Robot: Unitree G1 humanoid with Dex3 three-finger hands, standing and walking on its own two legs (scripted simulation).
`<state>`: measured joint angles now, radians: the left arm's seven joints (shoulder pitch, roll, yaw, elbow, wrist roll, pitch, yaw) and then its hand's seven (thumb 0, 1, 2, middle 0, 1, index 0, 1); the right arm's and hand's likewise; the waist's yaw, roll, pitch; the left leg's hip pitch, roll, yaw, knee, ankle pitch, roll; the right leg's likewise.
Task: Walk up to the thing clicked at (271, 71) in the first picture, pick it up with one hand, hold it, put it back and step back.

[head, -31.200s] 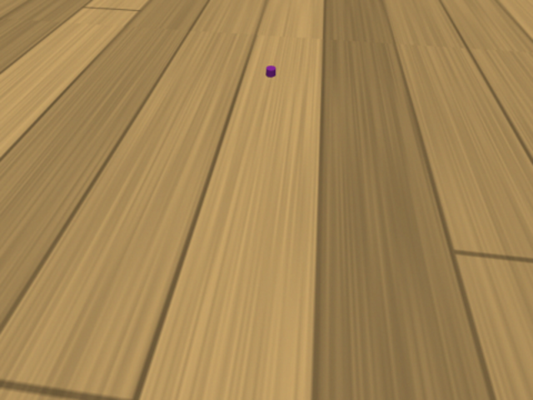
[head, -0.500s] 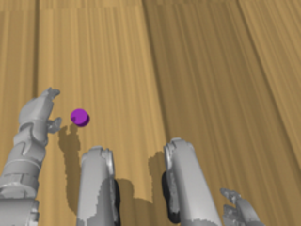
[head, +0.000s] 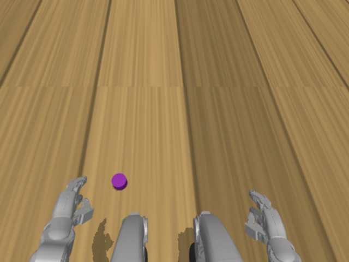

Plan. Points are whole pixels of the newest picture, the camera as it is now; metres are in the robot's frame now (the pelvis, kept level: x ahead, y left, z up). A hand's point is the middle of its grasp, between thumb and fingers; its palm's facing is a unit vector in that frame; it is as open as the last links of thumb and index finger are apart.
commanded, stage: home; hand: left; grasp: from above
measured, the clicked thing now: (119, 181) +0.48 +0.22 -0.59
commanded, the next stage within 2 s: none
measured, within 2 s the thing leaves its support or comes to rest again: neither
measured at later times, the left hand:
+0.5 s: hand (72, 218) +0.21 +0.18 +0.06, palm faces +0.09 -0.97 -0.21, open 7.4 cm
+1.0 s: hand (75, 220) +0.20 +0.18 +0.05, palm faces +0.08 -0.97 -0.21, open 7.4 cm
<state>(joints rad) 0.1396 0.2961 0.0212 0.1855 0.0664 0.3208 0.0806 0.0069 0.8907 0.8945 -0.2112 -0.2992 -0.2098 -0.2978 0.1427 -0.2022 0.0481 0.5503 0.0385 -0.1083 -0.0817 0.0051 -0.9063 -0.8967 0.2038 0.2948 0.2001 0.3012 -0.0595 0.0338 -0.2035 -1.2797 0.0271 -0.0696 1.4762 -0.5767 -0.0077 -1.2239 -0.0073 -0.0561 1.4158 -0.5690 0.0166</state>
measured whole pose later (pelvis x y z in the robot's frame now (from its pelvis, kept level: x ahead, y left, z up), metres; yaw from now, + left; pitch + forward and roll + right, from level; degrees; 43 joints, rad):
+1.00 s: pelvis +0.05 -0.01 +0.10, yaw +2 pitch +9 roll -2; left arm 0.50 0.22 0.03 -0.11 -0.05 0.45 0.02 0.01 0.90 0.89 -0.20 -0.30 -0.20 -0.29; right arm 0.30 -0.21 0.04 0.55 0.00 -0.25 -0.19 0.01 -0.90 -0.90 0.21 0.30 0.20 0.30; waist -0.03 0.05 -0.16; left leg -0.68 0.03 -0.05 1.00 -0.48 -0.01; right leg -0.63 0.00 -0.05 0.94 -0.47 0.01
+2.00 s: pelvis +0.05 +0.00 +0.10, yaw +1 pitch +10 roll -3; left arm 0.50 0.23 0.03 -0.13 -0.05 0.45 0.02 0.01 0.90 0.89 -0.20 -0.30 -0.20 -0.29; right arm 0.30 -0.21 0.04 0.55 0.00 -0.25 -0.19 0.01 -0.90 -0.90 0.20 0.30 0.20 0.30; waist -0.03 0.05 -0.17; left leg -0.69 0.03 -0.05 1.01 -0.49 -0.01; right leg -0.64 0.00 -0.05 0.94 -0.48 0.01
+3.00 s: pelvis +0.05 +0.00 +0.15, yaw +1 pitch -3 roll +0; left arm 0.24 0.27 0.04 0.95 0.03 0.02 0.03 0.01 0.90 0.90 -0.21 -0.30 -0.20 -0.30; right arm 0.19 -0.28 -0.03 1.00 -0.05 -0.01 -0.02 0.01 -0.91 -0.90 0.20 0.29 0.20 0.30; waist 0.02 0.00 0.04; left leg -0.24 0.00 -0.01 0.58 -0.29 0.01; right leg -0.22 -0.04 -0.02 0.56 -0.30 0.03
